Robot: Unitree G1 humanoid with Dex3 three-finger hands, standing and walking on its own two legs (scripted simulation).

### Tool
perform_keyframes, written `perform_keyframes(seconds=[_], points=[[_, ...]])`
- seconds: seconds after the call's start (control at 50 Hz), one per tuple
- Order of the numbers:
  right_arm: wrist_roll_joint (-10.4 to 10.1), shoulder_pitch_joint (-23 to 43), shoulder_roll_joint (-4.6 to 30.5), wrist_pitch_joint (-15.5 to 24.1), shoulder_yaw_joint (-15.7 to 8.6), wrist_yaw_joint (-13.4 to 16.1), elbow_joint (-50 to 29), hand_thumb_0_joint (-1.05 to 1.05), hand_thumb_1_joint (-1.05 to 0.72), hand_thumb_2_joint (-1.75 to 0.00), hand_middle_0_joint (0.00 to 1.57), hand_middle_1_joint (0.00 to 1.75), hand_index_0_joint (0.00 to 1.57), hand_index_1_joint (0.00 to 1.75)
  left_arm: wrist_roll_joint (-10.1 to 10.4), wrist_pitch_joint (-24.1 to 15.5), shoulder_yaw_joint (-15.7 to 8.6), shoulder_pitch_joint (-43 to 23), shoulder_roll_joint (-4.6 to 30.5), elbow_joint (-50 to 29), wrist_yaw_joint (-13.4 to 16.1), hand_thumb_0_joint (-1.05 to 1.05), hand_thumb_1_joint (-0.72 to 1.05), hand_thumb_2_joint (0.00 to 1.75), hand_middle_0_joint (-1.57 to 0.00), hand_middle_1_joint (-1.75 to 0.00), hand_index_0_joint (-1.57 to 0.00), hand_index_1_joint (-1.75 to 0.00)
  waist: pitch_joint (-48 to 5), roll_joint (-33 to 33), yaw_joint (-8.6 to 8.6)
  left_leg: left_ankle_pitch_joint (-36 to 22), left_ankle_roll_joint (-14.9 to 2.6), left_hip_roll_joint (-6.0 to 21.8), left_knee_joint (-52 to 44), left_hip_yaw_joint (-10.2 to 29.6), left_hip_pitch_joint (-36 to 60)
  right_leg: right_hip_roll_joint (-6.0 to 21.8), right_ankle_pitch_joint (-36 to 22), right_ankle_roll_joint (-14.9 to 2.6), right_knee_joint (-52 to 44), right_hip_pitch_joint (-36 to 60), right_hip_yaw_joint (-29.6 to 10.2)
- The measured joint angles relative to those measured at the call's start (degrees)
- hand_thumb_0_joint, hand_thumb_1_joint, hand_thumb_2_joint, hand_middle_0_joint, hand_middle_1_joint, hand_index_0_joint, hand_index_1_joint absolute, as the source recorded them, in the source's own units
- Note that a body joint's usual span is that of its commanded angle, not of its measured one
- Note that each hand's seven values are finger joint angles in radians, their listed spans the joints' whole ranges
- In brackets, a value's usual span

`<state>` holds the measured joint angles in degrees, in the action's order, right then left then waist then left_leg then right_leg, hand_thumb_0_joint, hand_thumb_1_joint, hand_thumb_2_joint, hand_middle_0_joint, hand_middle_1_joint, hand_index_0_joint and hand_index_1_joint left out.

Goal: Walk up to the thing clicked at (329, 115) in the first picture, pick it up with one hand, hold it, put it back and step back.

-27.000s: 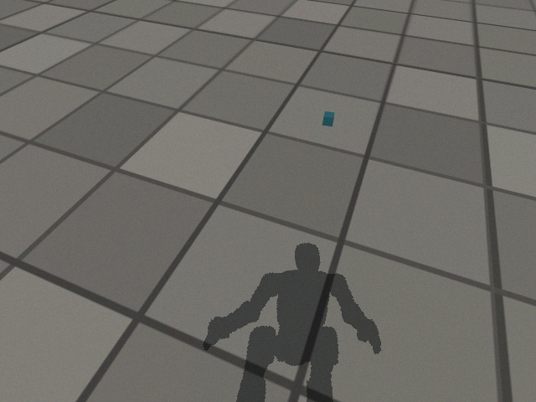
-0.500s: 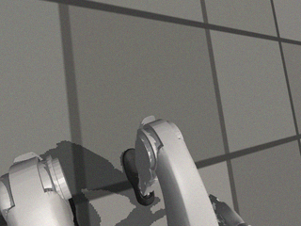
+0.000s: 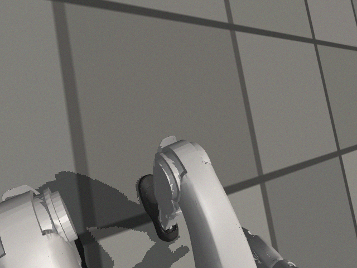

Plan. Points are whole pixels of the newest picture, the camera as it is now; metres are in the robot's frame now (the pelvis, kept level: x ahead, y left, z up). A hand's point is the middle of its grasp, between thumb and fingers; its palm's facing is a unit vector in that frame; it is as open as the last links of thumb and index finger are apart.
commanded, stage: open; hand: left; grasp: from above
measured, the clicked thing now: out of the picture +0.48 +0.33 -0.27
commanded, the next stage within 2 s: withdraw in 0.94 s
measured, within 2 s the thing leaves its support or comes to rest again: neither
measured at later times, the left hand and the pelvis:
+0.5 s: hand out of the picture +0.47 +0.32 -0.23, palm faces -0.45 -0.09 -0.89, open 11.4 cm; pelvis +0.00 +0.00 +0.00, yaw +0 degrees
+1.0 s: hand out of the picture +0.47 +0.32 -0.23, palm faces -0.46 -0.10 -0.88, open 13.2 cm; pelvis +0.00 +0.00 +0.00, yaw +0 degrees
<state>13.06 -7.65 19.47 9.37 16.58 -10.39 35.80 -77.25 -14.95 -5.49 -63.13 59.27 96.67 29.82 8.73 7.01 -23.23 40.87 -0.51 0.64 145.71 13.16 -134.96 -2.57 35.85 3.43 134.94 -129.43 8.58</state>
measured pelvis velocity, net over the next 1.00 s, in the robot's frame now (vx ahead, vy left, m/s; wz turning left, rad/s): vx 0.00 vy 0.00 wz -0.01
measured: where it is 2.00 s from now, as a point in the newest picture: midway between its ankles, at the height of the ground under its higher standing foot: (122, 244)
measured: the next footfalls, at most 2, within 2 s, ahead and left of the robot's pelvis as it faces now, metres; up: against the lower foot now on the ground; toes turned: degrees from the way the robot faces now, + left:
none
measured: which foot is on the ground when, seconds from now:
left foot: down 0.00-1.00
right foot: down 0.00-1.00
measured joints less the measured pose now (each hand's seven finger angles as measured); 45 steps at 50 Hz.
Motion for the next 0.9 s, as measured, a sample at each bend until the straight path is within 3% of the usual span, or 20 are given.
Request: perform_keyframes(seconds=[0.08, 0.18, 0.38, 0.48, 0.7, 0.9], points=[[0.1, -0.2, 0.2, 0.1, 0.2, 0.0, -0.4, 0.00, -0.90, -0.90, 0.21, 0.30, 0.20, 0.30, -0.2, -0.5, -0.2, 0.1, 0.5, 0.2, -0.2, -0.02, 0.13, 0.35, -0.79, -0.37, -0.79, -0.36, 0.4, 0.1, -0.10, -0.1, -0.09, 0.0, 0.0, 0.1, 0.1, -0.1, -0.2, 0.13, -0.1, 0.2, 0.1], [-0.1, -0.4, 0.2, 0.3, 0.6, 0.0, 0.0, 0.00, -0.90, -0.90, 0.21, 0.30, 0.20, 0.30, 0.0, -0.6, 1.7, 0.2, 0.1, -0.2, 0.1, -0.02, 0.12, 0.39, -0.72, -0.42, -0.73, -0.41, 0.1, 0.5, 0.21, -0.1, -0.13, 0.2, -0.1, 0.2, 0.2, -0.2, -0.4, 0.13, -0.4, 0.3, 0.2], [0.1, -0.2, 0.2, 1.2, 0.6, -0.6, -0.3, 0.00, -0.90, -0.90, 0.21, 0.30, 0.21, 0.30, -0.2, 0.1, 1.2, 0.0, 0.3, -0.6, 1.1, -0.01, -0.01, 0.52, -0.57, -0.53, -0.57, -0.53, -0.1, 0.7, 0.04, 0.0, -0.06, 0.0, -0.1, 0.4, 0.1, -0.1, -0.1, -0.09, -0.5, 0.4, 0.4], [-0.1, 0.1, 0.2, 1.4, 0.5, -0.9, -0.3, 0.00, -0.90, -0.90, 0.21, 0.30, 0.21, 0.30, 0.6, 0.8, 2.1, -0.4, 0.0, -0.9, 0.6, 0.00, -0.07, 0.58, -0.50, -0.59, -0.50, -0.58, -0.1, 0.5, 0.14, 0.2, -0.01, 0.0, -0.2, 0.4, 0.0, -0.1, 0.0, -0.08, -0.6, 0.2, 0.4], [-0.5, 0.5, 0.4, 1.0, 0.6, -1.0, -1.0, 0.00, -0.90, -0.90, 0.21, 0.30, 0.20, 0.30, 2.1, 0.9, 1.3, 0.0, 0.2, -2.5, -1.0, 0.00, -0.20, 0.72, -0.37, -0.71, -0.36, -0.71, 0.7, 0.1, 0.29, 0.3, 0.26, 0.0, -0.6, 0.5, 0.4, 0.0, 0.2, 0.03, -0.8, 0.5, 0.4], [-0.6, 0.6, 0.5, -0.3, 0.8, -0.3, -1.0, 0.00, -0.90, -0.90, 0.21, 0.30, 0.20, 0.30, 1.7, -0.3, 2.0, 0.5, 0.3, -2.4, -1.3, 0.00, -0.30, 0.82, -0.26, -0.81, -0.26, -0.82, 0.2, 0.2, 0.58, 0.1, 0.29, 0.1, -0.7, 0.6, 0.7, -0.1, -0.2, 0.01, -1.0, 0.7, 0.5]])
